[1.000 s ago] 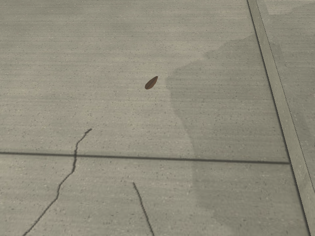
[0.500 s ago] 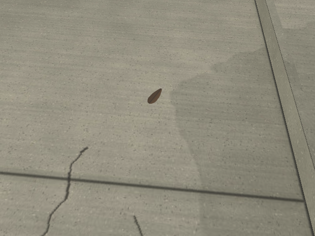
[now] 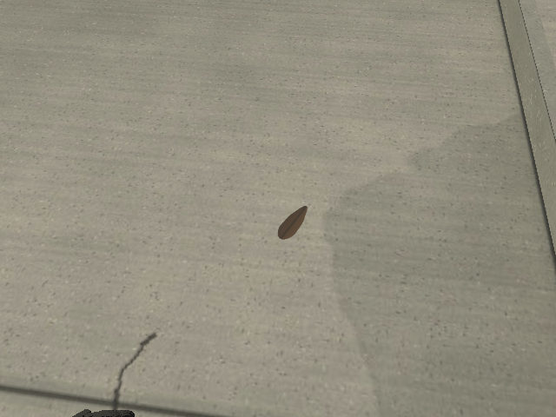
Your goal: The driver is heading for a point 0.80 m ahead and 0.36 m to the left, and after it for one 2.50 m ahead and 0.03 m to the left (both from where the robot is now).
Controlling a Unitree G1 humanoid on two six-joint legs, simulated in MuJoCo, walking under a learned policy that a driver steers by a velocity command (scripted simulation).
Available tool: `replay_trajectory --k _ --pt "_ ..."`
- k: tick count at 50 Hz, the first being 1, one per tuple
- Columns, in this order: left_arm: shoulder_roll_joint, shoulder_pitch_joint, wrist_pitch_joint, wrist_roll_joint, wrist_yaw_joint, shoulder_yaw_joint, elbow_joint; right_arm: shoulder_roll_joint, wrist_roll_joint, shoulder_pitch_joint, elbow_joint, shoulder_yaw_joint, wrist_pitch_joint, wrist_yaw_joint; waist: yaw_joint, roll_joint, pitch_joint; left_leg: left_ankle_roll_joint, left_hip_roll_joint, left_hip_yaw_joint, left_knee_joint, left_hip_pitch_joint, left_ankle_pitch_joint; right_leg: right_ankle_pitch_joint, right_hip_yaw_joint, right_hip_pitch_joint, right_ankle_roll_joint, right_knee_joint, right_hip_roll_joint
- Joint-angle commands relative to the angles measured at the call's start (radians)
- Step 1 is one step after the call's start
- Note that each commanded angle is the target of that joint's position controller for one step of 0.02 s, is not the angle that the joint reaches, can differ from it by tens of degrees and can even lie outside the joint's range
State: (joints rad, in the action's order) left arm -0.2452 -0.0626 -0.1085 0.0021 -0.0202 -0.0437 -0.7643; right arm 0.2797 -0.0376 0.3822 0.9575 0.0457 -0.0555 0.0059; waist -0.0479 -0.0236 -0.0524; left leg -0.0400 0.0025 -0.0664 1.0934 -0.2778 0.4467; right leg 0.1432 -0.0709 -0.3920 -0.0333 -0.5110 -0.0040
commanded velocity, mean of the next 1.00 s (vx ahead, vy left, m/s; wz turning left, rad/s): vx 0.50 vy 0.00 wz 0.55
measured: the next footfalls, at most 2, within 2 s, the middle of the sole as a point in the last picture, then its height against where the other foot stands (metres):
left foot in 0.42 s outside the picture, level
right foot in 0.92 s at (238, 317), level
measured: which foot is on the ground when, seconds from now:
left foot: up 0.00-0.40, down 0.42-0.92, up 0.94-1.00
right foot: down 0.00-0.44, up 0.46-0.90, down 0.92-1.00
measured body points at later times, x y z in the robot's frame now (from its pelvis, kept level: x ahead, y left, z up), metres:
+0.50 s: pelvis +0.25 +0.08 -0.01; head +0.29 +0.10 +0.44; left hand +0.25 +0.37 -0.14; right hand +0.49 -0.14 -0.10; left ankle +0.32 +0.17 -0.73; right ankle +0.14 -0.11 -0.64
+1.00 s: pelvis +0.55 +0.14 -0.01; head +0.57 +0.16 +0.44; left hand +0.58 +0.47 -0.09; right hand +0.74 -0.08 -0.12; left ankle +0.34 +0.17 -0.67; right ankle +0.68 +0.09 -0.73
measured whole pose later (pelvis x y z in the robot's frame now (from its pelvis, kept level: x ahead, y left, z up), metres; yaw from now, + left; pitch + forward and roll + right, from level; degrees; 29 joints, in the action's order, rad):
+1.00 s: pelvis +0.55 +0.14 -0.01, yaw +34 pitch +2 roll -2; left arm -0.28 -0.06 -0.13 0.00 -0.03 -0.06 -0.75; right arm 0.29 -0.03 0.36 0.78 0.07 -0.03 0.02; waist -0.06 -0.02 -0.02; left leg -0.04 0.07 -0.18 1.01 -0.24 0.52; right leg 0.15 -0.01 -0.42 -0.02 -0.53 0.04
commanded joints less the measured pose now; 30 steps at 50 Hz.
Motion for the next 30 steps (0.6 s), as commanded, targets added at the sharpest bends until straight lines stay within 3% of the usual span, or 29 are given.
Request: replay_trajectory --k 1,3,6,11,14,17,19,20,21,22,23,24,25,26,27,28,30 --pt "-0.087 -0.119 -0.007 0.005 0.006 -0.027 -0.010 0.112 0.000 -0.056 -0.093 0.040 -0.011 0.009 0.076 0.116 0.078 -0.002 -0.129 -0.045 0.101 -0.361 -0.112 0.031 0.311 0.344 -0.141 0.310 -0.288" --pt "-0.089 -0.081 -0.017 0.012 0.002 -0.032 -0.021 0.057 0.001 -0.022 -0.093 0.037 0.019 0.007 0.036 0.128 0.045 0.009 -0.149 -0.034 0.076 -0.288 -0.151 -0.020 0.208 0.231 -0.142 0.369 -0.267" --pt "-0.123 -0.079 -0.026 0.015 0.010 -0.046 -0.044 0.049 0.008 -0.074 -0.136 0.041 0.043 0.007 0.022 0.099 0.005 0.026 -0.163 -0.041 -0.007 -0.350 -0.246 -0.092 0.100 0.206 -0.159 0.409 -0.269" --pt "-0.170 -0.123 -0.009 0.008 0.032 -0.061 -0.069 0.031 0.017 -0.224 -0.192 0.030 0.027 -0.027 0.069 0.061 -0.021 0.028 -0.147 0.024 -0.294 -0.354 -0.473 -0.161 -0.053 0.269 -0.140 0.415 -0.247" --pt "-0.197 -0.176 0.008 -0.006 0.037 -0.071 -0.089 0.032 0.017 -0.321 -0.238 0.024 0.026 -0.045 0.104 0.048 -0.046 0.011 -0.134 0.064 -0.392 -0.374 -0.463 -0.174 -0.091 0.361 -0.131 0.393 -0.275" --pt "-0.223 -0.199 0.031 -0.025 0.037 -0.082 -0.101 0.053 0.017 -0.362 -0.278 0.030 0.030 -0.058 0.098 0.063 -0.048 -0.025 -0.107 0.100 -0.440 -0.378 -0.350 -0.290 -0.116 0.468 -0.107 0.315 -0.307" --pt "-0.250 -0.175 0.045 -0.035 0.039 -0.090 -0.093 0.089 0.017 -0.301 -0.281 0.049 0.037 -0.060 0.044 0.095 0.014 -0.063 -0.041 0.160 -0.445 -0.250 -0.248 -0.608 -0.146 0.492 -0.083 0.165 -0.304" --pt "-0.255 -0.154 0.054 -0.041 0.038 -0.091 -0.088 0.121 0.013 -0.185 -0.257 0.071 0.040 -0.057 -0.029 0.089 0.079 -0.093 0.009 0.191 -0.481 -0.094 -0.250 -0.726 -0.173 0.464 -0.063 -0.006 -0.280" --pt "-0.229 -0.158 0.056 -0.037 0.038 -0.079 -0.082 0.189 0.008 -0.006 -0.204 0.110 0.045 -0.043 -0.112 0.053 0.175 -0.133 0.054 0.178 -0.525 0.180 -0.294 -0.668 -0.196 0.337 -0.023 -0.252 -0.233" --pt "-0.134 -0.194 0.048 0.005 0.037 -0.049 -0.047 0.305 0.001 0.085 -0.181 0.142 0.052 -0.021 -0.093 -0.159 0.239 -0.231 -0.156 -0.193 -0.575 0.465 -0.257 -0.093 -0.201 -0.009 0.039 -0.612 -0.139" --pt "-0.071 -0.221 0.010 0.005 0.028 -0.021 -0.002 0.340 0.010 0.033 -0.228 0.132 0.030 -0.030 -0.016 -0.250 0.390 -0.405 -0.336 -0.758 -0.768 0.652 -0.044 0.482 0.037 -0.295 0.069 -0.854 0.047" --pt "-0.165 -0.098 -0.020 -0.037 0.017 -0.039 0.015 0.240 0.017 0.027 -0.234 0.102 0.011 -0.042 -0.078 -0.099 0.340 -0.349 -0.334 -0.712 -0.843 0.633 -0.037 0.425 0.157 -0.407 0.045 -0.893 -0.004" --pt "-0.171 -0.059 -0.038 -0.052 0.013 -0.040 0.030 0.199 0.019 -0.005 -0.228 0.090 -0.003 -0.042 -0.059 -0.074 0.221 -0.310 -0.303 -0.564 -0.834 0.526 -0.100 0.335 0.143 -0.444 0.017 -0.839 -0.046" --pt "-0.162 -0.067 -0.044 -0.030 0.022 -0.040 0.013 0.168 0.016 -0.076 -0.238 0.081 -0.010 -0.040 -0.011 0.006 0.155 -0.270 -0.255 -0.448 -0.826 0.385 -0.202 0.254 0.147 -0.386 0.012 -0.749 -0.093" --pt "-0.176 -0.078 -0.038 -0.007 0.029 -0.050 0.001 0.130 0.020 -0.136 -0.252 0.069 -0.011 -0.036 0.026 -0.002 0.119 -0.248 -0.218 -0.362 -0.835 0.274 -0.308 0.200 0.152 -0.311 0.017 -0.663 -0.120" --pt "-0.179 -0.095 -0.026 -0.002 0.026 -0.054 -0.003 0.117 0.030 -0.163 -0.268 0.062 -0.011 -0.031 0.050 -0.023 0.109 -0.244 -0.197 -0.326 -0.858 0.207 -0.367 0.164 0.156 -0.251 0.024 -0.630 -0.132" --pt "-0.157 -0.097 -0.005 0.008 0.025 -0.052 0.001 0.136 0.027 -0.152 -0.270 0.067 -0.016 -0.019 0.060 -0.014 0.099 -0.254 -0.179 -0.276 -0.881 0.146 -0.482 0.123 0.139 -0.218 0.054 -0.551 -0.122"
